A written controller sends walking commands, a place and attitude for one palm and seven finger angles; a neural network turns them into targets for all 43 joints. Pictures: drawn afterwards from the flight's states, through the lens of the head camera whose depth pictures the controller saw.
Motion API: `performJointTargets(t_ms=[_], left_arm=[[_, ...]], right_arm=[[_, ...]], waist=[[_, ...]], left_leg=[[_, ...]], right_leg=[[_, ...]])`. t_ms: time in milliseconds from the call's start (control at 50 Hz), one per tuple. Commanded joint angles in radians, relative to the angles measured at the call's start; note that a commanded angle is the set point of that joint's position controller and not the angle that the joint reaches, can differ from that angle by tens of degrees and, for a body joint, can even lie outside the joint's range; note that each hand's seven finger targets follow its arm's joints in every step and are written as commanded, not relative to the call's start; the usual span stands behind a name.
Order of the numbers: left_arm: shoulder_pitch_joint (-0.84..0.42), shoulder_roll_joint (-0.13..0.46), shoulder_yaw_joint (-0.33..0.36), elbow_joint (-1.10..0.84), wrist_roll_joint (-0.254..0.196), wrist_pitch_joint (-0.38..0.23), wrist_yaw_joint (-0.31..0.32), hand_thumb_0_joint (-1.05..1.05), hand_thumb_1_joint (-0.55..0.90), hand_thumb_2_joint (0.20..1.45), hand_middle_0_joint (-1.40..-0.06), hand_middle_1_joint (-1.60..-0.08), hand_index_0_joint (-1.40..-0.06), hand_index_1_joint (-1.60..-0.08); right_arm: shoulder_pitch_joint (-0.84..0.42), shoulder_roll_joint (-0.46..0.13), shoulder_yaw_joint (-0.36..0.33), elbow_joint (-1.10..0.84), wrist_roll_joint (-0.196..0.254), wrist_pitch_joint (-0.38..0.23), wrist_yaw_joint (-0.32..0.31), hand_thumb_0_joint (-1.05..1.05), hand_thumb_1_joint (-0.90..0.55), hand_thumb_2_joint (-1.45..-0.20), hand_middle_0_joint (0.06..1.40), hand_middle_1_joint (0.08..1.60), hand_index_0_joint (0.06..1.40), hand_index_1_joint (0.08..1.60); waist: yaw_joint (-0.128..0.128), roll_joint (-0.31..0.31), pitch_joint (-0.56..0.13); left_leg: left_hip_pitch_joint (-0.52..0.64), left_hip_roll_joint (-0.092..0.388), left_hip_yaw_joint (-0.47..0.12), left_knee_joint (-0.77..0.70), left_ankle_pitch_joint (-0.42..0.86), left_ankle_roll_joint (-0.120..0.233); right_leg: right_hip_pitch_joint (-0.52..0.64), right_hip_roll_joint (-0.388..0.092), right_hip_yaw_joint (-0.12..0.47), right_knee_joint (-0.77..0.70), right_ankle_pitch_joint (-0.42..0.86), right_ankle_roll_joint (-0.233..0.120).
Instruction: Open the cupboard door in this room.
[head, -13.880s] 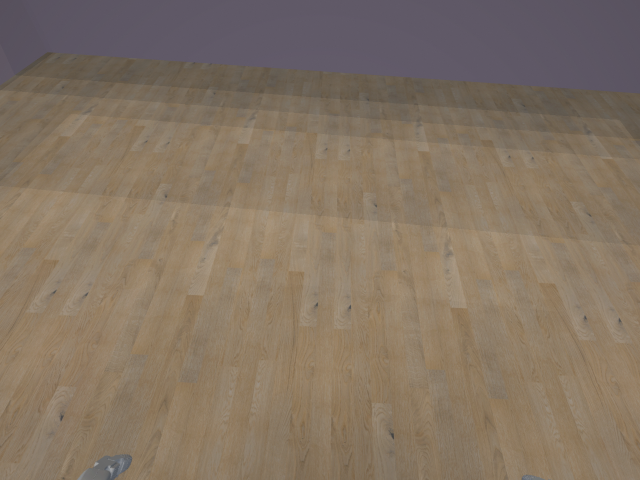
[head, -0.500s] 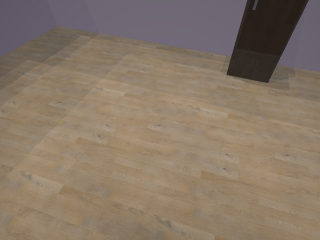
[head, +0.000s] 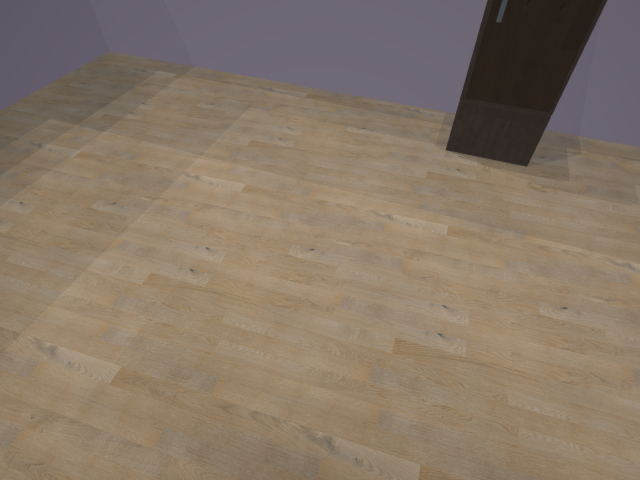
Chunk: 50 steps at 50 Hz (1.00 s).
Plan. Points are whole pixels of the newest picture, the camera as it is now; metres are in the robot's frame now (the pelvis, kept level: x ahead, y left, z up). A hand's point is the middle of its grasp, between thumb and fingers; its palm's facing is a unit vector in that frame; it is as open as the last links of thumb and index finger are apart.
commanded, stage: turn or walk to find it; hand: left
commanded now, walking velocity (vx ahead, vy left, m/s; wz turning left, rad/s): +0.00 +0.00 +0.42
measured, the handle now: (504, 2) +1.82 -0.66 -0.02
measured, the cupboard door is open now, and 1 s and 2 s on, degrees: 0 0 0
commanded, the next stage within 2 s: stand and wait in 0.24 s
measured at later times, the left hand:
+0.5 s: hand out of the picture -0.01 +0.17 -0.17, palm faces +0.01 -0.98 -0.17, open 7.4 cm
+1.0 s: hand out of the picture +0.05 +0.22 -0.17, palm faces +0.14 -0.96 -0.24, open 7.4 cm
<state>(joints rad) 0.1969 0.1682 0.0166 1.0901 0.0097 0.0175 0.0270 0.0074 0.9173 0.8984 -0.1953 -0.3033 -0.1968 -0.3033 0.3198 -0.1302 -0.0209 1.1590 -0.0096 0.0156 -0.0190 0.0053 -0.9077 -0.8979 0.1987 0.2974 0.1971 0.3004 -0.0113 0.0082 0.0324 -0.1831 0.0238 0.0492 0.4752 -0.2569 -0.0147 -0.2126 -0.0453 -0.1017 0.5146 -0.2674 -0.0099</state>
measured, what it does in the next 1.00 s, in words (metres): lifts its right foot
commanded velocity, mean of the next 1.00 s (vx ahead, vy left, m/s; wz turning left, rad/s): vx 0.00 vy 0.00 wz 0.12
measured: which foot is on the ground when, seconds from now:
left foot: down 0.00-1.00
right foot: down 0.00-0.82, up 0.84-1.00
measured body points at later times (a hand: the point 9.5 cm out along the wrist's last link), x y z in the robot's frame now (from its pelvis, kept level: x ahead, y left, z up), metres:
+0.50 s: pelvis +0.00 +0.00 +0.00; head +0.01 +0.00 +0.45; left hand -0.01 +0.22 -0.16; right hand +0.01 -0.22 -0.16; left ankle +0.00 +0.13 -0.74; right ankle +0.01 -0.11 -0.74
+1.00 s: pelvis -0.01 +0.01 +0.00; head +0.03 +0.01 +0.45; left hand +0.04 +0.27 -0.15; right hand +0.04 -0.22 -0.15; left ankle +0.00 +0.13 -0.74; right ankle -0.04 -0.12 -0.68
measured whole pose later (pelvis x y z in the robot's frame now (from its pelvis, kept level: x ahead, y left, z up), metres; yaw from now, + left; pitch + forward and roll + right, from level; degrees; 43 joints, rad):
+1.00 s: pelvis -0.01 +0.01 +0.00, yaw +8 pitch +2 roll +0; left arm 0.13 0.22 0.05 1.00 0.02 0.04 0.02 0.01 0.91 0.90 -0.19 -0.30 -0.19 -0.30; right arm 0.26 -0.16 -0.04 1.03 -0.02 0.00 -0.02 0.00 -0.91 -0.90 0.20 0.30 0.20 0.30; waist -0.02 0.00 0.06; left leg -0.30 -0.02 -0.08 0.48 -0.21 0.01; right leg -0.40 -0.03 -0.05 0.95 -0.49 0.04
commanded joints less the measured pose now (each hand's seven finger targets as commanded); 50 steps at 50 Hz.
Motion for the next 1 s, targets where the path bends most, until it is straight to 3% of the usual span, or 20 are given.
performJointTargets(t_ms=[0, 60, 80, 120, 180, 260, 340, 440, 500, 580, 660, 720, 760, 780, 800, 820, 840, 880, 940, 980], left_arm=[[0.06, 0.134, 0.037, -0.045, 0.003, -0.004, 0.013, 0.0, 0.9, 0.9, -0.2, -0.3, -0.2, -0.3], [0.062, 0.137, 0.036, -0.052, 0.005, -0.01, 0.013, 0.0, 0.9, 0.9, -0.2, -0.3, -0.2, -0.3], [0.054, 0.119, 0.029, -0.048, 0.004, -0.016, 0.012, 0.0, 0.9, 0.9, -0.2, -0.3, -0.2, -0.3], [0.041, 0.092, 0.014, -0.04, 0.003, -0.021, 0.009, 0.0, 0.9, 0.9, -0.2, -0.3, -0.2, -0.3], [0.068, 0.079, 0.015, -0.023, 0.003, -0.017, 0.003, 0.0, 0.9, 0.9, -0.2, -0.3, -0.2, -0.3], [0.103, 0.082, 0.018, -0.004, 0.005, -0.011, -0.002, 0.0, 0.9, 0.9, -0.2, -0.3, -0.2, -0.3], [0.129, 0.077, 0.008, 0.018, 0.005, -0.024, 0.0, 0.0, 0.9, 0.9, -0.2, -0.3, -0.2, -0.3], [0.132, 0.085, 0.007, 0.022, 0.0, -0.035, 0.008, 0.0, 0.9, 0.9, -0.2, -0.3, -0.2, -0.3], [0.124, 0.097, 0.015, 0.008, 0.001, -0.025, 0.012, 0.0, 0.9, 0.9, -0.2, -0.3, -0.2, -0.3], [0.106, 0.126, 0.034, -0.023, 0.002, -0.016, 0.012, 0.0, 0.9, 0.9, -0.2, -0.3, -0.2, -0.3], [0.074, 0.162, 0.053, -0.063, 0.005, -0.012, 0.012, 0.0, 0.9, 0.9, -0.2, -0.3, -0.2, -0.3], [0.016, 0.175, 0.063, -0.103, 0.01, -0.008, 0.013, 0.0, 0.9, 0.9, -0.2, -0.3, -0.2, -0.3], [-0.018, 0.165, 0.066, -0.127, 0.011, -0.002, 0.01, 0.0, 0.9, 0.9, -0.2, -0.3, -0.2, -0.3], [-0.026, 0.141, 0.063, -0.137, 0.008, 0.003, 0.007, 0.0, 0.9, 0.9, -0.2, -0.3, -0.2, -0.3], [-0.045, 0.114, 0.058, -0.151, 0.003, 0.004, 0.004, 0.0, 0.9, 0.9, -0.2, -0.3, -0.2, -0.3], [-0.066, 0.109, 0.056, -0.169, 0.006, 0.007, 0.006, 0.0, 0.9, 0.9, -0.2, -0.3, -0.2, -0.3], [-0.059, 0.109, 0.054, -0.165, 0.008, 0.008, 0.006, 0.0, 0.9, 0.9, -0.2, -0.3, -0.2, -0.3], [-0.044, 0.105, 0.05, -0.152, 0.009, 0.001, 0.002, 0.0, 0.9, 0.9, -0.2, -0.3, -0.2, -0.3], [-0.049, 0.085, 0.034, -0.147, 0.005, -0.007, -0.004, 0.0, 0.9, 0.9, -0.2, -0.3, -0.2, -0.3], [-0.06, 0.076, 0.025, -0.152, -0.001, -0.01, -0.003, 0.0, 0.9, 0.9, -0.2, -0.3, -0.2, -0.3]], right_arm=[[-0.008, -0.126, -0.03, -0.085, -0.006, 0.004, 0.0, 0.0, -0.9, -0.9, 0.2, 0.3, 0.2, 0.3], [0.03, -0.087, -0.028, -0.083, -0.008, 0.006, -0.001, 0.0, -0.9, -0.9, 0.2, 0.3, 0.2, 0.3], [0.046, -0.079, -0.026, -0.073, -0.008, 0.001, -0.002, 0.0, -0.9, -0.9, 0.2, 0.3, 0.2, 0.3], [0.06, -0.082, -0.016, -0.055, -0.007, -0.014, -0.005, 0.0, -0.9, -0.9, 0.2, 0.3, 0.2, 0.3], [0.008, -0.121, -0.02, -0.06, 0.0, -0.03, -0.015, 0.0, -0.9, -0.9, 0.2, 0.3, 0.2, 0.3], [-0.03, -0.132, -0.022, -0.076, 0.001, -0.026, -0.022, 0.0, -0.9, -0.9, 0.2, 0.3, 0.2, 0.3], [-0.026, -0.113, -0.015, -0.07, 0.002, -0.031, -0.019, 0.0, -0.9, -0.9, 0.2, 0.3, 0.2, 0.3], [-0.02, -0.113, -0.008, -0.06, 0.002, -0.037, -0.011, 0.0, -0.9, -0.9, 0.2, 0.3, 0.2, 0.3], [-0.021, -0.119, -0.014, -0.07, 0.001, -0.024, -0.008, 0.0, -0.9, -0.9, 0.2, 0.3, 0.2, 0.3], [-0.026, -0.118, -0.021, -0.092, -0.003, -0.01, -0.002, 0.0, -0.9, -0.9, 0.2, 0.3, 0.2, 0.3], [-0.013, -0.113, -0.037, -0.112, -0.006, 0.001, 0.003, 0.0, -0.9, -0.9, 0.2, 0.3, 0.2, 0.3], [0.003, -0.116, -0.045, -0.127, -0.007, 0.007, 0.009, 0.0, -0.9, -0.9, 0.2, 0.3, 0.2, 0.3], [0.012, -0.134, -0.048, -0.139, -0.01, 0.004, 0.014, 0.0, -0.9, -0.9, 0.2, 0.3, 0.2, 0.3], [0.014, -0.158, -0.052, -0.147, -0.014, 0.0, 0.014, 0.0, -0.9, -0.9, 0.2, 0.3, 0.2, 0.3], [0.025, -0.209, -0.06, -0.157, -0.019, -0.006, 0.011, 0.0, -0.9, -0.9, 0.2, 0.3, 0.2, 0.3], [0.036, -0.227, -0.066, -0.159, -0.019, -0.011, 0.002, 0.0, -0.9, -0.9, 0.2, 0.3, 0.2, 0.3], [0.034, -0.233, -0.064, -0.154, -0.018, -0.016, -0.007, 0.0, -0.9, -0.9, 0.2, 0.3, 0.2, 0.3], [0.007, -0.218, -0.059, -0.162, -0.016, -0.023, -0.015, 0.0, -0.9, -0.9, 0.2, 0.3, 0.2, 0.3], [0.001, -0.216, -0.059, -0.16, -0.017, -0.026, -0.02, 0.0, -0.9, -0.9, 0.2, 0.3, 0.2, 0.3], [0.017, -0.221, -0.06, -0.153, -0.018, -0.024, -0.021, 0.0, -0.9, -0.9, 0.2, 0.3, 0.2, 0.3]], waist=[[0.026, -0.046, 0.101], [0.008, -0.163, 0.04], [-0.003, -0.155, 0.018], [-0.017, -0.062, 0.006], [0.009, 0.042, 0.015], [0.018, 0.054, 0.044], [0.015, 0.005, 0.027], [0.017, 0.01, 0.011], [0.022, -0.008, 0.041], [0.027, -0.053, 0.05], [0.021, -0.127, 0.013], [0.003, -0.125, 0.0], [-0.008, -0.041, 0.015], [-0.013, 0.083, 0.035], [-0.025, 0.232, 0.051], [-0.032, 0.264, 0.043], [-0.024, 0.233, 0.013], [-0.007, 0.176, -0.05], [-0.009, 0.122, -0.123], [-0.02, 0.114, -0.133]], left_leg=[[-0.178, 0.067, -0.102, -0.049, -0.011, 0.031], [-0.084, 0.017, -0.039, 0.059, -0.035, 0.016], [-0.022, 0.024, -0.042, 0.045, -0.012, 0.018], [0.053, 0.065, -0.081, -0.054, 0.039, 0.027], [-0.013, 0.127, -0.121, -0.124, 0.08, 0.048], [-0.031, 0.133, -0.094, -0.127, 0.026, 0.048], [-0.009, 0.104, -0.065, -0.117, 0.029, 0.035], [-0.007, 0.098, -0.077, -0.116, 0.136, 0.031], [-0.067, 0.092, -0.088, -0.091, 0.123, 0.031], [-0.14, 0.06, -0.08, -0.026, 0.072, 0.025], [-0.138, 0.032, -0.036, 0.127, 0.028, 0.01], [-0.136, 0.042, -0.045, 0.169, -0.022, 0.007], [-0.128, 0.079, -0.126, 0.069, 0.049, 0.029], [-0.153, 0.125, -0.259, -0.034, 0.078, 0.062], [-0.185, 0.222, -0.463, -0.182, 0.082, 0.122], [-0.144, 0.271, -0.57, -0.244, 0.171, 0.187], [-0.09, 0.279, -0.562, -0.234, 0.215, 0.212], [0.008, 0.246, -0.487, -0.173, 0.32, 0.215], [0.127, 0.2, -0.391, -0.117, 0.477, 0.204], [0.154, 0.195, -0.38, -0.099, 0.552, 0.202]], right_leg=[[-0.042, -0.13, 0.112, -0.134, -0.092, -0.01], [-0.101, -0.199, 0.197, -0.233, -0.186, -0.062], [-0.129, -0.189, 0.196, -0.238, -0.172, -0.066], [-0.157, -0.109, 0.14, -0.187, -0.124, -0.028], [-0.051, -0.056, 0.104, -0.118, 0.075, 0.002], [-0.054, -0.052, 0.127, -0.115, 0.094, -0.002], [-0.043, -0.072, 0.158, -0.164, 0.08, -0.008], [0.004, -0.086, 0.116, -0.141, 0.13, -0.001], [0.0, -0.096, 0.098, -0.121, 0.097, 0.0], [-0.006, -0.145, 0.112, -0.136, 0.014, -0.019], [-0.037, -0.24, 0.152, -0.177, -0.019, -0.077], [-0.068, -0.265, 0.12, -0.141, -0.025, -0.091], [-0.121, -0.205, 0.044, -0.045, -0.08, -0.046], [-0.147, -0.118, -0.012, 0.069, -0.121, -0.001], [-0.164, -0.011, -0.054, 0.254, -0.153, 0.041], [-0.218, 0.008, 0.01, 0.417, -0.262, 0.041], [-0.261, -0.011, 0.067, 0.501, -0.278, 0.036], [-0.298, -0.013, 0.101, 0.537, -0.241, 0.039], [-0.281, 0.001, 0.096, 0.437, -0.224, 0.055], [-0.237, 0.011, 0.093, 0.318, -0.233, 0.058]])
